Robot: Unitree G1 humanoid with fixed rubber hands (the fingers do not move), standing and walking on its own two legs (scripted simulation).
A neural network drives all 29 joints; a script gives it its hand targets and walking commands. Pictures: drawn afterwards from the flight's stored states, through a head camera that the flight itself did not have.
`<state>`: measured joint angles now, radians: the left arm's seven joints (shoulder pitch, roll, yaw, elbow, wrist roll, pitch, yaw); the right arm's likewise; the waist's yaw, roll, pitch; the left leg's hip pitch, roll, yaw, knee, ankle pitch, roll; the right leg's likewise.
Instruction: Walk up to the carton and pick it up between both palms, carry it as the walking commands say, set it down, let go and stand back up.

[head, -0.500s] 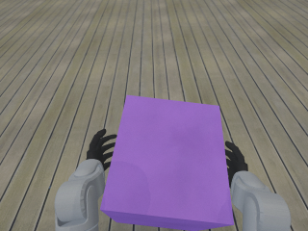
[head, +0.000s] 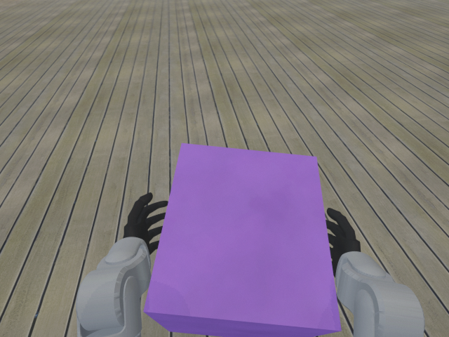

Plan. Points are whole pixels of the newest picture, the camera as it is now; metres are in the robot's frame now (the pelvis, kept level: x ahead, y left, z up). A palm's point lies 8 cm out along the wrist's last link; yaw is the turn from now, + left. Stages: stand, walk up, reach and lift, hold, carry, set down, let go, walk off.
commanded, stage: carry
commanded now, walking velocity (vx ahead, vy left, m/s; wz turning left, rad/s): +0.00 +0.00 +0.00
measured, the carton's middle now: (237, 251) +0.28 +0.01 +0.05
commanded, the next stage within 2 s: hold in 1.80 s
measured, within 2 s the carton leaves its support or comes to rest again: neither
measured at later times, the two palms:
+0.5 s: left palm (131, 283) +0.19 +0.15 +0.11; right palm (364, 304) +0.17 -0.15 +0.11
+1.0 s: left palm (146, 266) +0.21 +0.14 +0.11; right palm (362, 292) +0.19 -0.17 +0.09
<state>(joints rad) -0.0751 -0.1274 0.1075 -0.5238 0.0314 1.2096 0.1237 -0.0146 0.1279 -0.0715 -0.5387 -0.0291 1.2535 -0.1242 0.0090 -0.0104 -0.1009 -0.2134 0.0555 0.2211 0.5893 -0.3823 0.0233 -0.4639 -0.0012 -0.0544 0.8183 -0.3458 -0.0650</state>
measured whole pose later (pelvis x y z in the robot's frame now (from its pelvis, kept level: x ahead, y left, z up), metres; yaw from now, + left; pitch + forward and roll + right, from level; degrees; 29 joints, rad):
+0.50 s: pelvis -0.06 +0.00 +0.00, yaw -1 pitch +0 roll +0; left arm -0.07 -0.13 0.11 -0.45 0.03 1.19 0.12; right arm -0.02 0.13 -0.09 -0.48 -0.03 1.25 -0.13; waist 0.00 -0.03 -0.10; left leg -0.26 0.03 0.15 0.57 -0.31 0.01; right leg -0.39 0.02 -0.05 0.47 -0.10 -0.06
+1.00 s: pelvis -0.04 -0.01 +0.00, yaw -2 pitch +1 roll +0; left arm -0.07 -0.13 0.11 -0.41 0.03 1.18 0.13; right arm -0.02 0.13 -0.09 -0.44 -0.03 1.23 -0.13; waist 0.00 0.03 -0.10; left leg -0.24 0.05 0.16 0.57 -0.34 0.03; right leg -0.39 0.04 -0.05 0.50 -0.13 -0.06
